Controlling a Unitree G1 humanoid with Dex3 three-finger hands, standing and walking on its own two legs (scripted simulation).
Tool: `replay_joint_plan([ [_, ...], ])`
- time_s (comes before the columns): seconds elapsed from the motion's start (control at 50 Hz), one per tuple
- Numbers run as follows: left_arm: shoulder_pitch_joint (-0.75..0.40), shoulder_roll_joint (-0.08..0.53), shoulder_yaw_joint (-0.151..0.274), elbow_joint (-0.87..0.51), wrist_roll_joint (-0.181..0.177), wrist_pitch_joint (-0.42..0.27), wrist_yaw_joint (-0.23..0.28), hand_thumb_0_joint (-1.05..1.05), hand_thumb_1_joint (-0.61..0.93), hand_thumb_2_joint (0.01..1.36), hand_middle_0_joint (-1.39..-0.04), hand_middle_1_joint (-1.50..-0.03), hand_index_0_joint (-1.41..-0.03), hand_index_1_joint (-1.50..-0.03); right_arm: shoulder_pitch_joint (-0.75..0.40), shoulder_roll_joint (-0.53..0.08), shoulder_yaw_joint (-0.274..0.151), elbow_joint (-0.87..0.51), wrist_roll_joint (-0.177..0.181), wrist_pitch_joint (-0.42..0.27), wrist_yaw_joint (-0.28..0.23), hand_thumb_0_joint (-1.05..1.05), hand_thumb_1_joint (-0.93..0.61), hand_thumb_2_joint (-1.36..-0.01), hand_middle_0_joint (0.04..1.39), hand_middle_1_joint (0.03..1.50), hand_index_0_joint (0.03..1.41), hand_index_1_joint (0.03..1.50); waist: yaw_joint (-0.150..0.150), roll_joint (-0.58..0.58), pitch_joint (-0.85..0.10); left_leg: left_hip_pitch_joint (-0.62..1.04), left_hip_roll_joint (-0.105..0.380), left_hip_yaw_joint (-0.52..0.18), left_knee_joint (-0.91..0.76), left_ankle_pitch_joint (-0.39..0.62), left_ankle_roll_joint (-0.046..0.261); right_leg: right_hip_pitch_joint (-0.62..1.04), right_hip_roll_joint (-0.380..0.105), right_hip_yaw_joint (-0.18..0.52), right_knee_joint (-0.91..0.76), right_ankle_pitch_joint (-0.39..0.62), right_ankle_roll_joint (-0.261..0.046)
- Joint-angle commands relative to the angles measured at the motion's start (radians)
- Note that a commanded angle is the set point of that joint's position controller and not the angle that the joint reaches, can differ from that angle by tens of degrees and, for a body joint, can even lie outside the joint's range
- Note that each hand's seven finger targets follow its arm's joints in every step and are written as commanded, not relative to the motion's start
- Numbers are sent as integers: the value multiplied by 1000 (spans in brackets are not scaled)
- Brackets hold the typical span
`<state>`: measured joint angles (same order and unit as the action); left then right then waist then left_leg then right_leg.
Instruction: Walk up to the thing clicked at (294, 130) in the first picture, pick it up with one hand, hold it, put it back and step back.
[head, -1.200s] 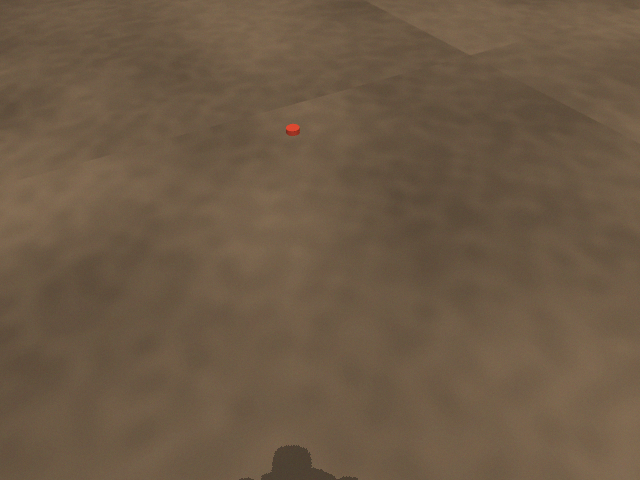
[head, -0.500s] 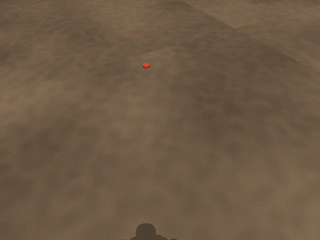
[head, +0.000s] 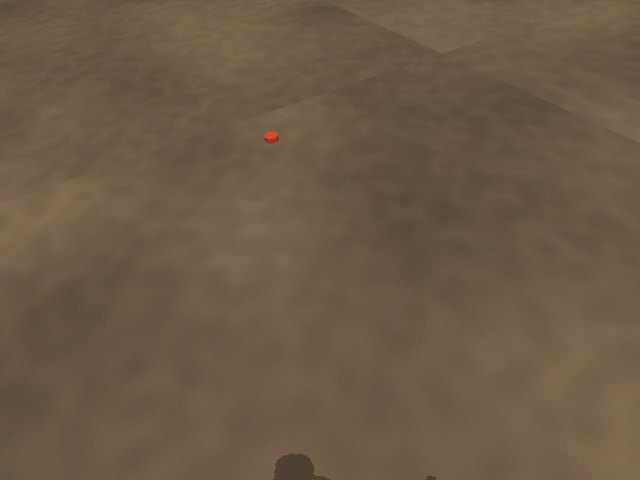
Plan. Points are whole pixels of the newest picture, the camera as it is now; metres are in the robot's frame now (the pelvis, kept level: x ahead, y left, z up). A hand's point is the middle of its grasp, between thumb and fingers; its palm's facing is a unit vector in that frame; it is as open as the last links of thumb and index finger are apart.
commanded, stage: walk up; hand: left
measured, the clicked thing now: (271, 137) +2.01 +0.34 -0.76
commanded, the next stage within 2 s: none
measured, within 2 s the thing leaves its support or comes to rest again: neither
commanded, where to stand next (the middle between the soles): +1.73 +0.69 m, yaw -84 degrees
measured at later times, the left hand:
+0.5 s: hand (146, 420) +0.26 +0.29 -0.12, palm faces -0.29 -0.82 -0.50, open 7.4 cm
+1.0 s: hand (240, 176) +0.83 +0.23 -0.12, palm faces -0.61 -0.58 -0.54, open 7.4 cm
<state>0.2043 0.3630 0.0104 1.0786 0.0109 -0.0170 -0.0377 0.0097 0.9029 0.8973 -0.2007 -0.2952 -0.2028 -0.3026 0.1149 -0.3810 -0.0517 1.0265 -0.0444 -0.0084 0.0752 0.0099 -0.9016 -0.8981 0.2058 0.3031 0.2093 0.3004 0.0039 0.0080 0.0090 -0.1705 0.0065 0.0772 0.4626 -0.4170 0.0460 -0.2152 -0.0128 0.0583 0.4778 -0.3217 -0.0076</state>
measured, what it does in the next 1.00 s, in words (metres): walks ahead, turning right: right foot, then left foot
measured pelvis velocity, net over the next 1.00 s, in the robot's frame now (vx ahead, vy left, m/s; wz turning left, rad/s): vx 0.53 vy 0.07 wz -0.65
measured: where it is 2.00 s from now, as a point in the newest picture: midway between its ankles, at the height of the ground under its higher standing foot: (295, 260)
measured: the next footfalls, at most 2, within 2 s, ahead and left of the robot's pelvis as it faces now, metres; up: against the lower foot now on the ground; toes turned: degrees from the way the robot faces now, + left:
right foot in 0.22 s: +0.11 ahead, -0.18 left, +0.00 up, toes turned -20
left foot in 0.64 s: +0.53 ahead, +0.11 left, +0.00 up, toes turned -23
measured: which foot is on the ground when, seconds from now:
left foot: down 0.00-0.20, up 0.22-0.62, down 0.64-1.00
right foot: down 0.00-0.00, up 0.02-0.20, down 0.22-0.66, up 0.68-1.00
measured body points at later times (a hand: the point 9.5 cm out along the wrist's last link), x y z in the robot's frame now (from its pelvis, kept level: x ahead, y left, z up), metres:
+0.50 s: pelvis +0.19 +0.00 -0.01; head +0.17 -0.04 +0.44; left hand +0.27 +0.33 -0.09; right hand +0.26 -0.36 -0.11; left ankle +0.40 +0.12 -0.67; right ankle +0.07 -0.16 -0.74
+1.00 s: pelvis +0.53 +0.07 -0.02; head +0.54 +0.04 +0.43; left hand +0.86 +0.26 -0.09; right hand +0.31 -0.19 -0.13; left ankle +0.49 +0.13 -0.74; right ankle +0.57 -0.07 -0.71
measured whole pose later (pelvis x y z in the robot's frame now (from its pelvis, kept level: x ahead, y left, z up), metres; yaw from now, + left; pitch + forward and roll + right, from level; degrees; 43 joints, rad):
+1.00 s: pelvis +0.53 +0.07 -0.02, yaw -37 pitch +1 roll +1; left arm 0.22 0.50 0.05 0.89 -0.02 -0.03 0.02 0.01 0.90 0.90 -0.20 -0.30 -0.20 -0.30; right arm 0.37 -0.46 -0.14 0.78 -0.07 0.03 0.09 0.01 -0.90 -0.90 0.20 0.30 0.21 0.30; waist -0.16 0.03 0.04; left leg -0.11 -0.07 0.27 0.45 -0.38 0.11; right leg -0.59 -0.08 -0.13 0.81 -0.21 -0.03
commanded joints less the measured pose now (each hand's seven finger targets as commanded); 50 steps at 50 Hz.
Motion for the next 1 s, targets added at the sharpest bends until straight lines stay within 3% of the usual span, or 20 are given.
replay_joint_plan([
  [0.0,-251,266,72,-186,1,-36,15,0,900,900,-200,-300,-200,-300,-12,-338,-122,-135,4,-39,14,0,-900,-900,200,300,200,300,-121,220,3,246,475,-415,-327,-227,202,-587,-101,-89,414,-158,-31],
  [0.1,19,305,93,-119,-23,-30,-28,0,900,900,-200,-300,-200,-300,-182,-337,-122,-224,-7,-48,40,0,-900,-900,200,300,200,300,26,130,-44,79,341,-111,-266,-241,114,-236,-174,-134,310,-85,-24],
  [0.16,296,326,116,-19,-25,-46,-9,0,900,900,-200,-300,-200,-300,-280,-300,-111,-281,-28,-26,53,0,-900,-900,200,300,200,300,146,-71,-43,-224,152,140,131,-252,50,168,-114,-187,81,65,-30],
  [0.18,442,380,136,23,-15,-56,12,0,900,900,-200,-300,-200,-300,-279,-248,-93,-301,-37,-19,59,0,-900,-900,200,300,200,300,207,-269,-36,-481,37,171,454,-255,8,383,-101,-54,13,-74,-84],
  [0.2,497,436,155,2,-4,-55,37,0,900,900,-200,-300,-200,-300,-312,-185,-63,-339,-30,-19,67,0,-900,-900,200,300,200,300,240,-409,39,-798,-54,89,700,-323,-50,423,-269,337,-149,-444,-150],
  [0.24,225,444,138,-127,-3,-67,62,0,900,900,-200,-300,-200,-300,-270,-255,-74,-369,-9,-20,86,0,-900,-900,200,300,200,300,87,-192,118,-775,54,-215,722,-133,-80,178,-450,774,-424,-714,-253],
  [0.26,177,449,130,-150,-8,-79,70,0,900,900,-200,-300,-200,-300,-290,-290,-79,-359,-3,-28,91,0,-900,-900,200,300,200,300,63,-126,123,-754,90,-237,718,-102,-71,158,-441,755,-426,-709,-278],
  [0.34,76,438,124,-194,-18,-102,90,0,900,900,-200,-300,-200,-300,-158,-321,-85,-320,1,-4,93,0,-900,-900,200,300,200,300,-23,-129,64,-577,130,-218,610,90,-67,60,-333,385,-311,-370,-171],
  [0.42,103,447,127,-209,-16,-128,88,0,900,900,-200,-300,-200,-300,-147,-312,-95,-351,-12,29,115,0,-900,-900,200,300,200,300,-27,-108,118,-476,96,-138,544,278,-89,-138,-209,192,-338,-261,-143],
  [0.54,119,454,140,-226,1,-119,95,0,900,900,-200,-300,-200,-300,-163,-275,-96,-395,-5,19,119,0,-900,-900,200,300,200,300,-31,-122,63,-268,108,-95,278,280,-91,-118,-181,49,-223,41,-125],
  [0.6,6,435,133,-262,13,-96,105,0,900,900,-200,-300,-200,-300,178,-306,-145,-310,-4,22,93,0,-900,-900,200,300,200,300,-216,-71,-99,148,58,-38,197,227,-61,-226,-193,16,176,268,-95],
  [0.62,62,353,103,-270,21,-91,110,0,900,900,-200,-300,-200,-300,363,-375,-180,-258,-13,14,69,0,-900,-900,200,300,200,300,-287,143,-196,399,48,-108,172,86,-42,-387,-113,-32,558,186,-55],
  [0.64,119,231,59,-282,21,-88,115,0,900,900,-200,-300,-200,-300,423,-431,-193,-267,-15,2,41,0,-900,-900,200,300,200,300,-291,411,-211,464,254,-422,9,-188,-48,-589,4,-20,844,-314,-43],
  [0.66,220,242,51,-272,-4,-85,125,0,900,900,-200,-300,-200,-300,238,-497,-197,-308,11,-14,22,0,-900,-900,200,300,200,300,-149,481,-161,356,370,-779,-274,-269,-38,-675,74,-7,978,-293,-83],
  [0.68,251,275,53,-247,-4,-82,133,0,900,900,-200,-300,-200,-300,79,-518,-203,-335,39,-14,13,0,-900,-900,200,300,200,300,-77,451,-156,183,392,-854,-362,-402,-10,-608,-32,93,1033,-177,-111],
  [0.72,169,371,92,-197,-29,-62,115,0,900,900,-200,-300,-200,-300,-43,-383,-166,-381,19,-12,9,0,-900,-900,200,300,200,300,-52,254,-19,-113,300,-505,-319,-363,-84,-487,-110,75,917,-4,-80],
  [0.76,203,410,115,-169,-53,-45,101,0,900,900,-200,-300,-200,-300,-16,-312,-143,-369,1,-13,12,0,-900,-900,200,300,200,300,-39,267,-35,-67,209,-265,-201,-123,-61,-443,-121,16,724,67,-54],
  [0.88,24,340,97,-245,-30,-38,73,0,900,900,-200,-300,-200,-300,116,-259,-128,-363,-8,-22,12,0,-900,-900,200,300,200,300,-103,104,23,58,224,-137,-234,128,35,-468,-101,-107,419,64,-8],
  [0.94,-19,326,97,-264,-33,-37,72,0,900,900,-200,-300,-200,-300,105,-250,-127,-400,-24,-7,15,0,-900,-900,200,300,200,300,-107,71,47,22,188,-44,-197,251,-5,-362,-84,-192,277,139,-14],
  [0.98,79,325,108,-238,-34,-40,79,0,900,900,-200,-300,-200,-300,83,-251,-128,-432,-26,-5,10,0,-900,-900,200,300,200,300,-44,45,8,-110,159,33,-14,500,-66,-90,-45,-234,176,169,-40],
])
